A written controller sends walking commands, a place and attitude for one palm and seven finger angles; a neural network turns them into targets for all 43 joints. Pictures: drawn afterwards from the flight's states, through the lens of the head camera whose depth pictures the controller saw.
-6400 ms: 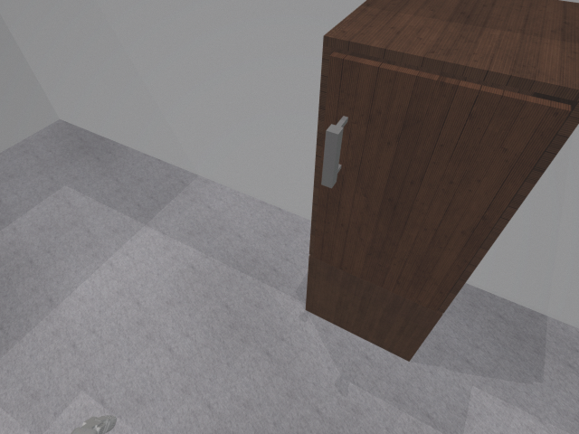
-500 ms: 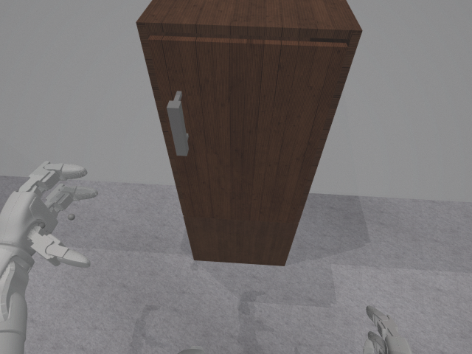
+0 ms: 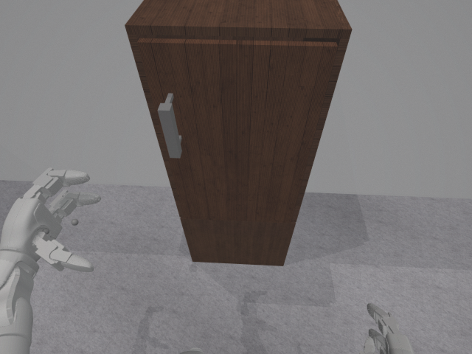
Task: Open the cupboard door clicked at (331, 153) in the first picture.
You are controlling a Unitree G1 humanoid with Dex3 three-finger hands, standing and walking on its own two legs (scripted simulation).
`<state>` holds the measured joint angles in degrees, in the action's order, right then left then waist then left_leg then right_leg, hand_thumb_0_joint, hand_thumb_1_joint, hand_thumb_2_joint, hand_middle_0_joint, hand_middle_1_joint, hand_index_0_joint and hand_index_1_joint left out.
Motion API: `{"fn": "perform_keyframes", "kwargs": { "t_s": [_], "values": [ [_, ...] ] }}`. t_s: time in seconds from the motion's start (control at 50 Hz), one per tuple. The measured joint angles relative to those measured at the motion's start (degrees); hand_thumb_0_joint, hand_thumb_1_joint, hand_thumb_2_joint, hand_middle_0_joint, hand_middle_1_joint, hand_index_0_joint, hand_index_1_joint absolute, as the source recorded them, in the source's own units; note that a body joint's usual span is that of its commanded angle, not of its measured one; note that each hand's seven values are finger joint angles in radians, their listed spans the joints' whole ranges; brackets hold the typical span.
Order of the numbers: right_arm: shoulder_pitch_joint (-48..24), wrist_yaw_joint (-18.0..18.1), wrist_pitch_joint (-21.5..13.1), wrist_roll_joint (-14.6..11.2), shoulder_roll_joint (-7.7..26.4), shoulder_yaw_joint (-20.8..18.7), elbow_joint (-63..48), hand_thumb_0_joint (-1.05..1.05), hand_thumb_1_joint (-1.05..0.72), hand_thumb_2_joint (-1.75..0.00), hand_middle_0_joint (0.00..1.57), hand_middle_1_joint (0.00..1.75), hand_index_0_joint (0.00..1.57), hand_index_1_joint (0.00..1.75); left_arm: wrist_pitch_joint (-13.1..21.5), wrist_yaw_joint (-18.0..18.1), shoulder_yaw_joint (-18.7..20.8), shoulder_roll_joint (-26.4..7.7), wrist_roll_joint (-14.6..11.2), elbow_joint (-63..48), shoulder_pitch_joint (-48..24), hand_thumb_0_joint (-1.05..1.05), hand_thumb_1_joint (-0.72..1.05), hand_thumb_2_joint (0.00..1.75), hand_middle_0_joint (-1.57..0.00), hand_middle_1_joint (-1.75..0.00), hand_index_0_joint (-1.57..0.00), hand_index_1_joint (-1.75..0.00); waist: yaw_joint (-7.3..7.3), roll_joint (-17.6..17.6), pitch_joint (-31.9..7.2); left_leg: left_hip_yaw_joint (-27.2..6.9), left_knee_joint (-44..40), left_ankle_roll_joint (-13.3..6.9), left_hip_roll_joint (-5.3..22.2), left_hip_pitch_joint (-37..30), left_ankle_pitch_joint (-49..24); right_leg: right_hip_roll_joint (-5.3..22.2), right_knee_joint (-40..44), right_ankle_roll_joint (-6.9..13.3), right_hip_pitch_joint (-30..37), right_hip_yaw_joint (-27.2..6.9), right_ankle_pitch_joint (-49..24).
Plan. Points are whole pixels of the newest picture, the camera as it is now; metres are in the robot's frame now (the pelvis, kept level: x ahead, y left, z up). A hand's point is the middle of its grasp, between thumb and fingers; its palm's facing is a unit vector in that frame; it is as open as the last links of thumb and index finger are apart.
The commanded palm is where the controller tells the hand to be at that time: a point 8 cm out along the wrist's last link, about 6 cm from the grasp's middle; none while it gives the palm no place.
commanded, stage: move the hooked fingers beside the handle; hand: left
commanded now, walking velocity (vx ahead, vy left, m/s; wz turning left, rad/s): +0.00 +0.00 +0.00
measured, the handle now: (172, 126) +0.55 +0.17 +0.07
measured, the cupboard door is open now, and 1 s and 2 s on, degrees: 0 0 0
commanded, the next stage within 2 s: none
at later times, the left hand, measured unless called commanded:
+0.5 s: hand (99, 193) +0.35 +0.26 +0.10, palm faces +0.00 -1.00 -0.03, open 14.0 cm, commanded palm +0.32 +0.31 +0.09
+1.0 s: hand (116, 168) +0.41 +0.25 +0.09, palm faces +0.00 -1.00 -0.01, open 14.0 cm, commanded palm +0.39 +0.30 +0.09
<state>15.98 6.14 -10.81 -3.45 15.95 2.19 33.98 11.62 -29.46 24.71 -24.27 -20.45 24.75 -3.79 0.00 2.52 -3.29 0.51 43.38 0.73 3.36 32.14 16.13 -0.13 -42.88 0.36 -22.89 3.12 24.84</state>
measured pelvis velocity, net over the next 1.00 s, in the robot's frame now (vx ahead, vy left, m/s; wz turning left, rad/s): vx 0.00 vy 0.01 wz -0.02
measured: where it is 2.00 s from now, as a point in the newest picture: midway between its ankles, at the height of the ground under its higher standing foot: outside the picture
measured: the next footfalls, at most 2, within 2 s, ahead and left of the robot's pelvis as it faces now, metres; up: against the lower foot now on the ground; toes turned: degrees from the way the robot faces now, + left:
none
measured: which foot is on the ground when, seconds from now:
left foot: down 0.00-1.00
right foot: down 0.00-1.00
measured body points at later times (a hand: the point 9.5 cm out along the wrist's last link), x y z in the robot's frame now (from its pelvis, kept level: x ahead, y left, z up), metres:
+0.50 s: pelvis +0.00 +0.00 +0.00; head +0.04 +0.00 +0.45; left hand +0.34 +0.31 +0.10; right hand +0.13 -0.25 -0.09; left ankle +0.06 +0.13 -0.71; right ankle -0.03 -0.12 -0.71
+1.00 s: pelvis +0.00 +0.01 -0.01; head +0.05 +0.01 +0.44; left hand +0.40 +0.30 +0.09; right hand +0.09 -0.26 -0.11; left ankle +0.06 +0.13 -0.71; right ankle -0.03 -0.12 -0.71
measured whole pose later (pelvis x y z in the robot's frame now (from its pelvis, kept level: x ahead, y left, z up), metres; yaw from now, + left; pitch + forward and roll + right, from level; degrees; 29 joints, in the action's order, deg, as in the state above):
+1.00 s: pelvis +0.00 +0.01 -0.01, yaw -1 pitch +10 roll -2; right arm 18.3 4.6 -3.1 -2.8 16.1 1.9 35.4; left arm 15.3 -23.9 22.8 -27.2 -13.4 50.0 -30.8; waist -3.4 1.5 -3.9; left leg 0.8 47.6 0.3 3.7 39.6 17.6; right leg -0.4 -46.9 0.0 -30.5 2.4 26.1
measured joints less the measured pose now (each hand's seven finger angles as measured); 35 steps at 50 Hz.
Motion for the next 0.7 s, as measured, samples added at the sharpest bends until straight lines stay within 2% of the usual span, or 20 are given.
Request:
{"fn": "perform_keyframes", "kwargs": {
  "t_s": [0.12,0.22,0.34,0.48,0.58,0.7],
  "values": [
    [-0.27,0.1,0.11,0.01,0.04,0.06,-0.22,0.02,-0.91,-0.9,0.21,0.3,0.2,0.3,-0.06,0.01,-0.39,0.18,0.08,0.7,-1.0,-0.01,-0.5,0.3,-0.3,-1.2,-0.3,-1.2,0.31,-0.05,-0.06,-0.03,0.18,-0.08,-0.2,0.31,0.12,0.19,-0.27,-0.08,-0.29,0.04,0.22],
    [-0.61,0.34,0.33,0.06,0.22,0.08,0.29,0.02,-0.91,-0.9,0.21,0.3,0.2,0.3,-0.05,1.05,-1.84,0.48,1.35,3.23,-4.96,-0.01,-0.5,0.29,-0.3,-1.2,-0.3,-1.2,0.37,-0.17,0.4,-0.47,0.79,-0.15,-0.44,1.16,0.2,0.36,-0.77,-0.11,-0.86,0.47,0.43],
    [-0.75,0.13,1.26,0.25,-0.09,0.27,0.63,0.02,-0.91,-0.9,0.21,0.3,0.2,0.3,0.17,2.36,-2.96,0.73,2.72,5.5,-8.77,-0.01,-0.5,0.29,-0.3,-1.2,-0.3,-1.2,-0.37,-0.56,0.4,-0.12,0.88,-0.25,-0.44,1.68,0.28,0.42,-1.0,-0.21,-1.6,0.1,0.45],
    [0.53,-0.76,2.86,0.39,-0.32,0.01,0.22,0.02,-0.91,-0.9,0.21,0.3,0.2,0.3,0.39,3.61,-1.91,0.14,3.31,7.27,-10.43,-0.01,-0.5,0.3,-0.3,-1.19,-0.3,-1.2,-1.36,-0.69,-0.07,0.7,0.84,-0.33,-0.08,1.96,0.62,0.19,-0.89,-0.31,-2.24,-0.77,0.38],
    [1.66,-1.03,3.99,0.28,-0.01,-0.33,0.32,0.02,-0.91,-0.9,0.21,0.3,0.2,0.3,0.73,3.75,-1.7,-0.09,3.34,8.73,-11.25,-0.01,-0.5,0.3,-0.3,-1.19,-0.3,-1.2,-1.49,-0.57,-0.33,0.83,1.2,-0.43,-0.06,2.4,0.93,0.2,-1.11,-0.43,-2.65,-0.93,0.57],
    [1.84,-0.92,4.87,0.34,0.21,-0.61,1.25,0.02,-0.91,-0.9,0.21,0.3,0.2,0.3,1.4,4.87,-3.23,0.55,4.36,11.27,-14.86,-0.01,-0.5,0.3,-0.3,-1.2,-0.3,-1.2,-1.46,-0.57,-0.12,0.44,1.98,-0.52,-0.27,3.6,1.01,0.35,-1.83,-0.48,-3.61,-0.55,0.81]
  ]
}}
